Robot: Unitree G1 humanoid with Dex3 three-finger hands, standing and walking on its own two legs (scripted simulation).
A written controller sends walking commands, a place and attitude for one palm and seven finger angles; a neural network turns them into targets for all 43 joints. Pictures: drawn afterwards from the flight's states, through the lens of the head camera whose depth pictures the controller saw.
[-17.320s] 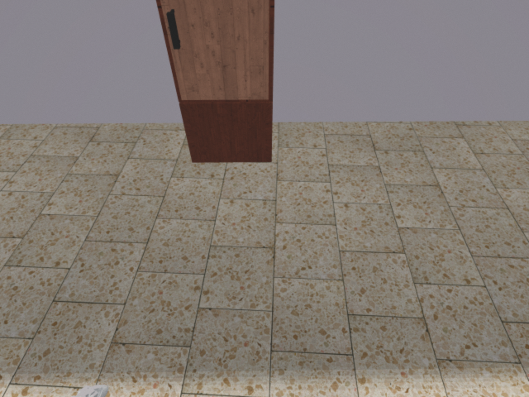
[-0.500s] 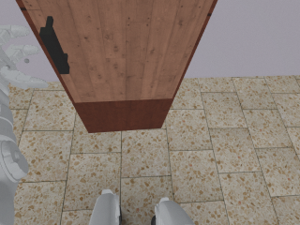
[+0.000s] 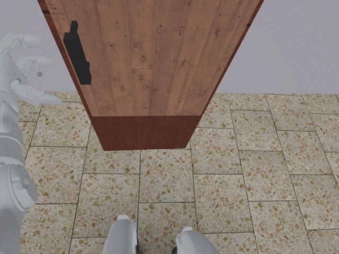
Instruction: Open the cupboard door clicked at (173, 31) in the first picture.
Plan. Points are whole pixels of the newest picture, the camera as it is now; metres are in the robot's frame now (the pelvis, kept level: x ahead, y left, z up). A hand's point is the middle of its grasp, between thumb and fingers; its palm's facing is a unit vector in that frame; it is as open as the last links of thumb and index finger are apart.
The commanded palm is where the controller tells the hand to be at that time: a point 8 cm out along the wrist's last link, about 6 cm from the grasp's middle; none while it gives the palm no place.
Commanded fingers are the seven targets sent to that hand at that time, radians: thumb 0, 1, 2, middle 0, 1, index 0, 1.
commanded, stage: move the hooked fingers beside the handle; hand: left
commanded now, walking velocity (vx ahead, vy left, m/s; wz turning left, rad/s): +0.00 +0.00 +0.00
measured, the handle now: (80, 54) +0.55 +0.20 +0.08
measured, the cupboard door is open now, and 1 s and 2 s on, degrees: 0 0 1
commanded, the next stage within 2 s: slide the fingers in behind the handle in 0.32 s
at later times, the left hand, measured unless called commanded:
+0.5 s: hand (47, 69) +0.50 +0.25 +0.08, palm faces +0.06 -1.00 +0.00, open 14.0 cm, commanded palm +0.48 +0.28 +0.08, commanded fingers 0.00 -0.50 0.30 -0.30 -1.20 -0.30 -1.20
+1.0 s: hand (66, 71) +0.50 +0.22 +0.08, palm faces +0.06 -1.00 -0.01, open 14.0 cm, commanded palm +0.48 +0.25 +0.08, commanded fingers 0.00 -0.50 0.30 -0.30 -1.20 -0.30 -1.20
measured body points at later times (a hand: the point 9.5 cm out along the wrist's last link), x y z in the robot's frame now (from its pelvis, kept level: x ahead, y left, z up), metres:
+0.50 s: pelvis +0.00 -0.01 -0.01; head +0.13 +0.03 +0.42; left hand +0.49 +0.31 +0.08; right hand -0.01 -0.28 -0.11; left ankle +0.06 +0.09 -0.65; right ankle -0.03 -0.13 -0.65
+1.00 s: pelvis +0.00 -0.02 +0.00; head +0.12 +0.01 +0.43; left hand +0.49 +0.27 +0.08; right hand +0.03 -0.28 -0.11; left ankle +0.06 +0.09 -0.65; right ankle -0.03 -0.13 -0.65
